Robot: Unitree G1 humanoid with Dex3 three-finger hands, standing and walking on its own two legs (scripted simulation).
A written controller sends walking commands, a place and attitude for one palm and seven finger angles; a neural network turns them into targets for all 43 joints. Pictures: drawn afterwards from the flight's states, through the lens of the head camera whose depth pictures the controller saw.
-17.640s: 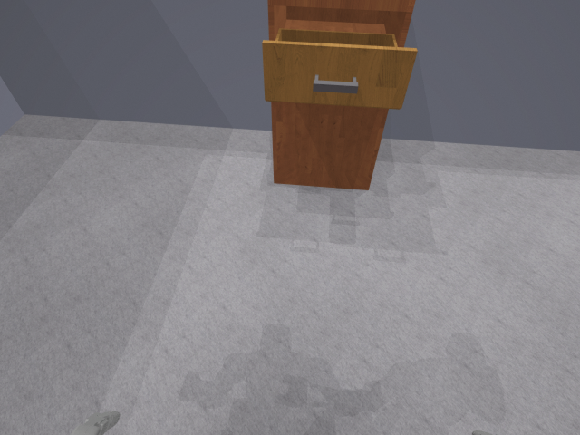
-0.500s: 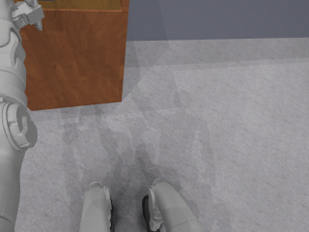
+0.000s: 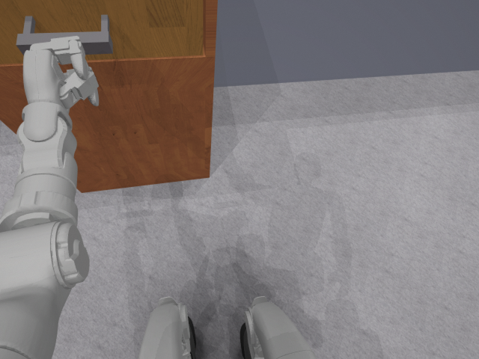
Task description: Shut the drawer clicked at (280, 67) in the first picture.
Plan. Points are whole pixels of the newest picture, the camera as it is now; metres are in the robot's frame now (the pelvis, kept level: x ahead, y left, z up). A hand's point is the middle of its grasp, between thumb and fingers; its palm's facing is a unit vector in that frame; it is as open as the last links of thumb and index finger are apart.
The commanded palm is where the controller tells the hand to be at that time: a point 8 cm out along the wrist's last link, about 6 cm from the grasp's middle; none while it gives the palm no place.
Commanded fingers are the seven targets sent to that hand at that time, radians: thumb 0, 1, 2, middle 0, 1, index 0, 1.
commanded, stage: pull the fist back off the drawer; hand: left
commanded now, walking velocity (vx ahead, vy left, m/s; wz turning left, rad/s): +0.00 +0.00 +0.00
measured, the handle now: (67, 33) +0.64 +0.22 +0.07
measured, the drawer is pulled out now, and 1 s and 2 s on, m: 0.00 0.00 0.00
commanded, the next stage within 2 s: draw the hand back to the body in 0.02 s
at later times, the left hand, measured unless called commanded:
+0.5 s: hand (40, 115) +0.43 +0.20 +0.13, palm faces +0.12 -0.99 -0.05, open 3.3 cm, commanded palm +0.39 +0.24 +0.14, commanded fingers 0.00 0.90 0.90 -1.40 -1.60 -1.40 -1.60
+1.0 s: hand out of the picture +0.29 +0.22 +0.21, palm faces +0.31 -0.91 -0.29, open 3.3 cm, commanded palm +0.23 +0.26 +0.23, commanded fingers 0.00 0.90 0.90 -1.40 -1.60 -1.40 -1.60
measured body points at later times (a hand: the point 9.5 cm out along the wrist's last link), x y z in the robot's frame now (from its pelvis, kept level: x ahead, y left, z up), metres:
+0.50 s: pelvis +0.05 -0.01 +0.06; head +0.12 -0.01 +0.50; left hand +0.42 +0.25 +0.14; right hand +0.16 -0.27 -0.05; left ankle +0.04 +0.10 -0.63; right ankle +0.00 -0.12 -0.63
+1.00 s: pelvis +0.03 -0.01 +0.10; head +0.03 -0.03 +0.55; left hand +0.26 +0.27 +0.23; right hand +0.24 -0.22 +0.02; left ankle +0.04 +0.10 -0.63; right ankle +0.00 -0.12 -0.63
